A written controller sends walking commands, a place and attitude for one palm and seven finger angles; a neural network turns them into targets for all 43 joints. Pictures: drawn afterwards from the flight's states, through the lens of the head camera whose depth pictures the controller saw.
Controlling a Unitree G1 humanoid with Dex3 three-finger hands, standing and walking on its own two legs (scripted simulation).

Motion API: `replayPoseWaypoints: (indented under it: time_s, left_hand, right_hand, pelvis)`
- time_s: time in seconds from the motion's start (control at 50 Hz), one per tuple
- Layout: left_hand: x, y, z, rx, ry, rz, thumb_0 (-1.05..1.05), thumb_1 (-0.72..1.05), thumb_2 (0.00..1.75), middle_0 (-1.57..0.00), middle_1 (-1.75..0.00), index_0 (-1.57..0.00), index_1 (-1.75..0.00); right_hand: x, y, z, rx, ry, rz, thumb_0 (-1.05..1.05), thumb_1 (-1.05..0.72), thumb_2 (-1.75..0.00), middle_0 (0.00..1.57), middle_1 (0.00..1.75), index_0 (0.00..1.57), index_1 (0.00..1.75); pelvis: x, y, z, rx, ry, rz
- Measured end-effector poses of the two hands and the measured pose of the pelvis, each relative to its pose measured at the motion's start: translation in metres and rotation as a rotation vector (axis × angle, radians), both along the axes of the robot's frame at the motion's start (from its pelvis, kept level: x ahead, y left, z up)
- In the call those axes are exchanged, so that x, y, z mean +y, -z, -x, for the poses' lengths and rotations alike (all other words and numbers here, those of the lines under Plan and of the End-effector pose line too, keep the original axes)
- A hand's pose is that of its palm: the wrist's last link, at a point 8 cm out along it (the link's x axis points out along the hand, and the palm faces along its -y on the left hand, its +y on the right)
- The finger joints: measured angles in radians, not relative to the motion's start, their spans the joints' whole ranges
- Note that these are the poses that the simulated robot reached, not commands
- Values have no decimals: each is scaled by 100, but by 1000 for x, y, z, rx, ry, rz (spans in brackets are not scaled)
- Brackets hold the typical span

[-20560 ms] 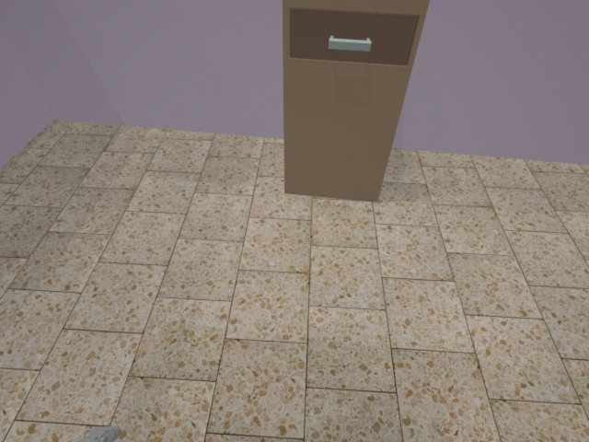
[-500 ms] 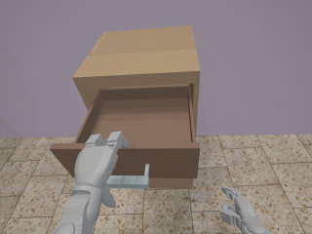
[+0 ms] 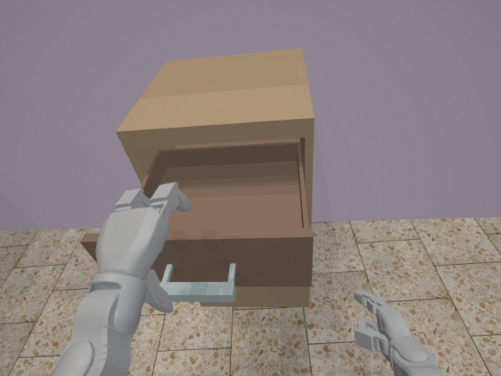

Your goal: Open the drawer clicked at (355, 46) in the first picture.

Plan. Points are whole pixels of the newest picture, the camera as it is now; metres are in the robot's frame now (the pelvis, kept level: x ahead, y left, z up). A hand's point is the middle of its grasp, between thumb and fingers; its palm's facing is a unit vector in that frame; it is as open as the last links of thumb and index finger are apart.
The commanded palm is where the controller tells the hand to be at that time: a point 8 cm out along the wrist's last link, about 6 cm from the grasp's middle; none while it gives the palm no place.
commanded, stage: draw the hand back to the body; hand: left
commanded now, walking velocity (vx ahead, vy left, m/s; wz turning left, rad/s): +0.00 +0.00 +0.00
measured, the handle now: (198, 280) +0.28 +0.16 -0.01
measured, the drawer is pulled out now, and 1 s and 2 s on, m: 0.28 0.28 0.28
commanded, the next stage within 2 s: step back with the hand held close in 1.66 s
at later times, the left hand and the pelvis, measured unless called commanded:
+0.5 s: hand (132, 265) +0.22 +0.21 +0.12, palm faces +0.12 -0.12 -0.98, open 13.8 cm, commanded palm +0.17 +0.21 +0.19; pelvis -0.01 +0.00 +0.00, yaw +0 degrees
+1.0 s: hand (102, 249) +0.21 +0.23 +0.18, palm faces +0.37 -0.87 -0.33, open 12.6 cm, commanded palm +0.15 +0.27 +0.18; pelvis +0.02 +0.01 +0.00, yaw +3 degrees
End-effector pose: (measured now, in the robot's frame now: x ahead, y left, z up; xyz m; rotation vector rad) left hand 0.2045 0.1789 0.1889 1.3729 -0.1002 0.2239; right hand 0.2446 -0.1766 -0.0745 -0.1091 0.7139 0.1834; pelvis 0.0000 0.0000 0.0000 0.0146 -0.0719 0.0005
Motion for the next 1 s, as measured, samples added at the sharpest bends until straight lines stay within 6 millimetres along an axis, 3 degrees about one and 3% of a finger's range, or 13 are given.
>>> replayPoseWaypoints:
  time_s: [0.14,0.24,0.42,0.68,0.74,0.8,0.88,1.0]
  left_hand:
    - [-1,10,-2,56,3,-27,0,-49,30,-32,-120,-32,-121]
    - [1,7,-2,53,16,-62,0,-49,30,-32,-120,-32,-121]
    - [30,11,7,93,-61,-57,0,-49,30,-32,-120,-32,-121]
    - [47,12,24,83,-47,-70,0,-49,30,-32,-120,-32,-121]
    - [54,13,25,-4,37,461,0,-48,31,-32,-119,-32,-120]
    - [60,20,29,-99,87,790,0,-44,32,-32,-117,-31,-118]
    - [70,14,35,-214,106,940,0,-36,36,-31,-111,-31,-112]
    - [89,1,38,-295,100,942,0,-19,44,-29,-100,-29,-101]
  right_hand:
    - [-4,4,12,10,11,9,1,-91,-90,19,30,19,30]
    - [-8,8,22,17,28,6,1,-91,-90,19,30,20,30]
    - [-17,15,33,37,52,30,1,-91,-90,19,30,20,30]
    - [-11,11,22,13,50,76,1,-91,-90,19,30,19,30]
    - [-3,1,19,-58,60,74,1,-91,-90,19,30,20,30]
    - [2,-12,22,-124,74,93,1,-91,-90,20,30,20,30]
    - [2,-17,28,-157,69,132,1,-90,-90,20,30,20,30]
    - [-3,-6,35,-109,72,160,1,-90,-90,20,30,20,30]
  pelvis:
    - [-4,0,8,-1,-1,-2]
    - [-5,0,10,-2,4,-4]
    - [-6,0,12,-1,1,-3]
    - [6,0,8,10,-12,5]
    - [6,0,6,-3,-24,9]
    - [5,-1,1,-5,-22,16]
    - [7,-1,-8,-10,-31,24]
    - [14,-1,-18,-4,-42,27]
